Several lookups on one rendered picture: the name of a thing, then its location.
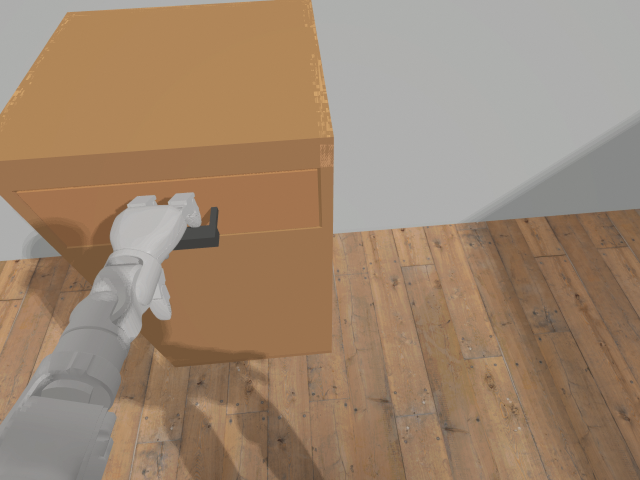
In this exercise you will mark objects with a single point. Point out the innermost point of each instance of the robot left upper arm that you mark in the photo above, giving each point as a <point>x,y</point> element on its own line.
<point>53,439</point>

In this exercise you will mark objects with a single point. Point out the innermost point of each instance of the cabinet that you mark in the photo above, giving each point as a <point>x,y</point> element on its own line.
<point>157,93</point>

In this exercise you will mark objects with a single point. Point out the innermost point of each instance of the robot left hand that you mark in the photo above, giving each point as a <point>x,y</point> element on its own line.
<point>155,230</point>

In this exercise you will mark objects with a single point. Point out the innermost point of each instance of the drawer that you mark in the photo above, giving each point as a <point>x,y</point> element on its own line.
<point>249,202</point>

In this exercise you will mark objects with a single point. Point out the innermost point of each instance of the left robot forearm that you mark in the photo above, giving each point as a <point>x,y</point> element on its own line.
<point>86,363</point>

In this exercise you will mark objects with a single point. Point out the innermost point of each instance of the handle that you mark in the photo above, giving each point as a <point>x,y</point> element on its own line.
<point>202,236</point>

